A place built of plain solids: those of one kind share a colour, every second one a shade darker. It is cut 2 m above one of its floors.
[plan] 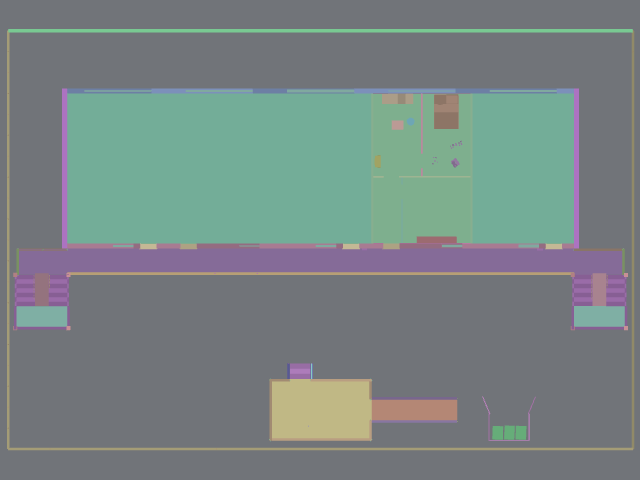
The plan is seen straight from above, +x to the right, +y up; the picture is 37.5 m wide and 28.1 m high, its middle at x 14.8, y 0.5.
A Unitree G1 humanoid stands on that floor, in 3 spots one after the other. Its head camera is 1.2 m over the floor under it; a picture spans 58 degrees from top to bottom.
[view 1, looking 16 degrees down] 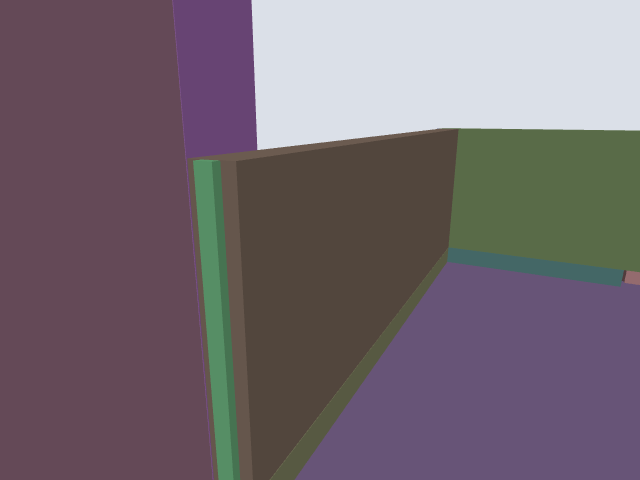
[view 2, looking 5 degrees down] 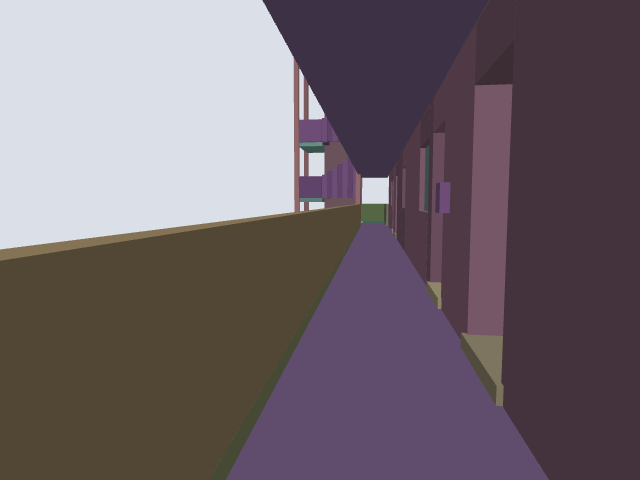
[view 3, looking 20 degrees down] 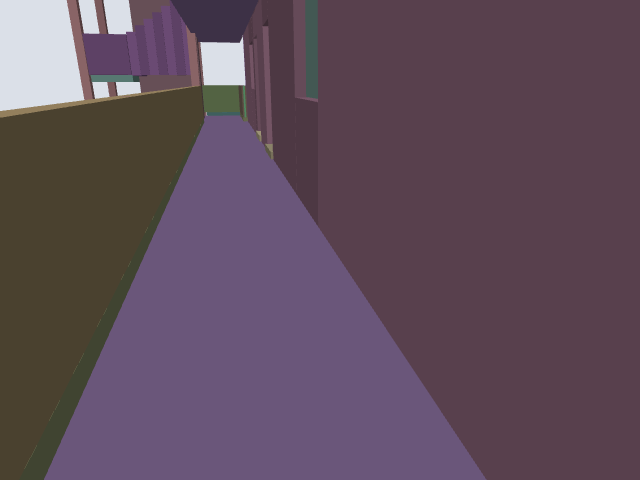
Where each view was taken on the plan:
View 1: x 28.87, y -0.77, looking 27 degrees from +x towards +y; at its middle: deck_back_whole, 1.43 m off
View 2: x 22.08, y -0.77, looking -173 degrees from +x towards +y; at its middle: deck_guard_whole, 5.12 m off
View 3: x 14.85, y -0.74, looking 168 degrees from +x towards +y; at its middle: deck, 3.51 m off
